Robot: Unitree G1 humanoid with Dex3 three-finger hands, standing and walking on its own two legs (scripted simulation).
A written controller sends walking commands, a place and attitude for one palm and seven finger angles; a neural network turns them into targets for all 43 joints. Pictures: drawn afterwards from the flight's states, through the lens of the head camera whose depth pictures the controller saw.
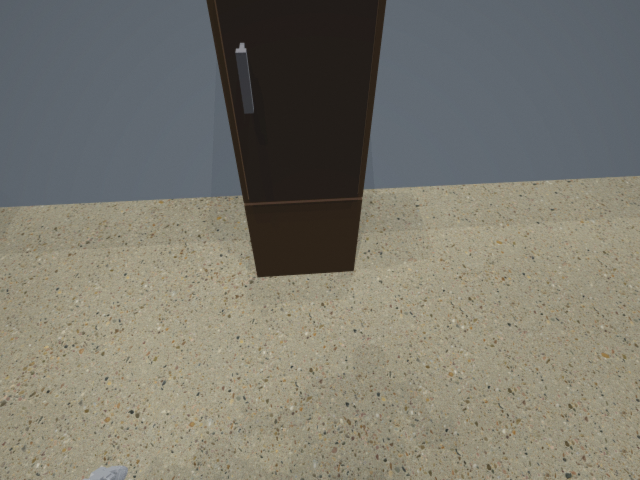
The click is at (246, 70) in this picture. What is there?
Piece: cupboard door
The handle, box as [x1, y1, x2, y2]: [235, 43, 253, 113]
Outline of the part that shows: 240,43 239,47 236,48 235,53 244,113 253,112 253,105 248,65 244,43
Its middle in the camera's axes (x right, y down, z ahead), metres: -0.18 -0.37 +0.90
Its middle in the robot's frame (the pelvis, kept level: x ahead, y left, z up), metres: +0.92 +0.23 +0.06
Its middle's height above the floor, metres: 0.83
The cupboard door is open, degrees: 0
